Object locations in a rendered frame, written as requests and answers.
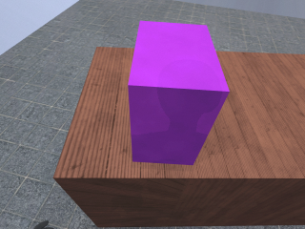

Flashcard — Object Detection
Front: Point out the carton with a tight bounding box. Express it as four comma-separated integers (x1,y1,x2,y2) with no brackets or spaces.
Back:
128,20,230,165

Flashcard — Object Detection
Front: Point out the pedestal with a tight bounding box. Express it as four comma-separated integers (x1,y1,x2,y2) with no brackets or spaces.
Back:
53,47,305,228

